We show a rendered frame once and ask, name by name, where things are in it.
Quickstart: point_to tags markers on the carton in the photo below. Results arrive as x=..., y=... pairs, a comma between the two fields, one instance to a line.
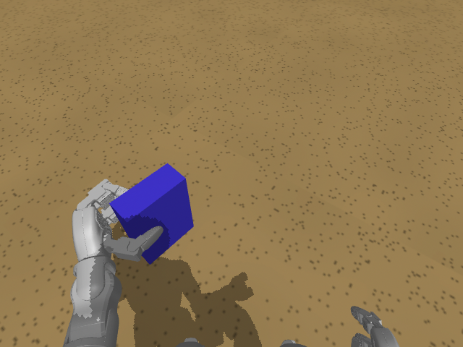
x=161, y=199

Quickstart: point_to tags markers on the right robot hand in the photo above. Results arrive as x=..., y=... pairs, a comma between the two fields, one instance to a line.
x=379, y=335

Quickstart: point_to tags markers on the left robot hand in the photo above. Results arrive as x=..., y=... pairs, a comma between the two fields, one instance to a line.
x=91, y=231

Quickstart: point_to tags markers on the left robot arm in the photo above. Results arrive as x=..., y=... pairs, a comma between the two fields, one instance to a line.
x=95, y=295

